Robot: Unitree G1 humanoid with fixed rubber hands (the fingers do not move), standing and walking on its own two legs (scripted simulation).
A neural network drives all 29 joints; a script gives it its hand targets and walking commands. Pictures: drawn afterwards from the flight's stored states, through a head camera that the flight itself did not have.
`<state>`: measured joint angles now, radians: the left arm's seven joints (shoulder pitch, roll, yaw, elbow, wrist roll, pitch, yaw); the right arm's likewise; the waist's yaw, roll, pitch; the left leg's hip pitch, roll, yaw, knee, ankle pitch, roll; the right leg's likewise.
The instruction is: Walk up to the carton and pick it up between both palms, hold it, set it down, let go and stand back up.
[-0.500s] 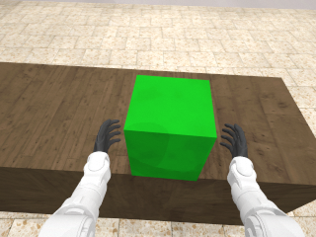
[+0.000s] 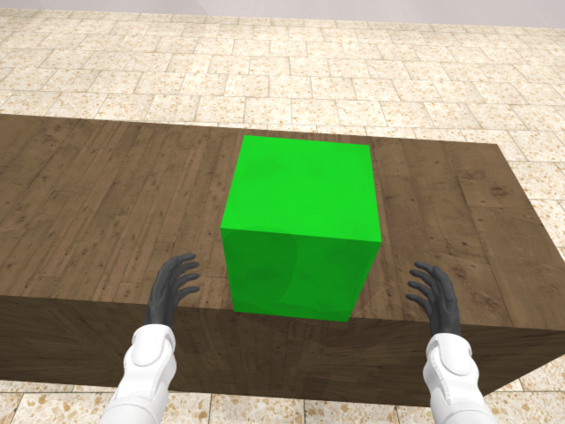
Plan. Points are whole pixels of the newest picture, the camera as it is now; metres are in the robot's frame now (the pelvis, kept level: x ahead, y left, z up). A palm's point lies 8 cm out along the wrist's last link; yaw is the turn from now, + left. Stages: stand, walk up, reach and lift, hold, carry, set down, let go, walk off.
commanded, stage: set down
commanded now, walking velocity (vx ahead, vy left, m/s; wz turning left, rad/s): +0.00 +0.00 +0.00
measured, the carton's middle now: (298, 232) +0.43 -0.02 -0.01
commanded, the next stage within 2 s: let go in 1.74 s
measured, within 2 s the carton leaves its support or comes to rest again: neither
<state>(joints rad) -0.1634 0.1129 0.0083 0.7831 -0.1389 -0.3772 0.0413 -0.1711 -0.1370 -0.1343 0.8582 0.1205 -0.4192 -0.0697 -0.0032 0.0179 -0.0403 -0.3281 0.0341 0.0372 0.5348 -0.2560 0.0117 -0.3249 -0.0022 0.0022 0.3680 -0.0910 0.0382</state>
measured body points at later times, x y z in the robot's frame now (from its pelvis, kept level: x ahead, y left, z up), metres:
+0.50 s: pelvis +0.03 -0.01 +0.01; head +0.02 -0.01 +0.45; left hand +0.23 +0.20 -0.03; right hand +0.23 -0.24 -0.03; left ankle +0.01 +0.10 -0.74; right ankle +0.06 -0.15 -0.74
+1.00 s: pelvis +0.04 -0.02 +0.01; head +0.03 -0.01 +0.46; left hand +0.24 +0.19 -0.05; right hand +0.24 -0.24 -0.04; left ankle +0.01 +0.10 -0.74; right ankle +0.06 -0.15 -0.74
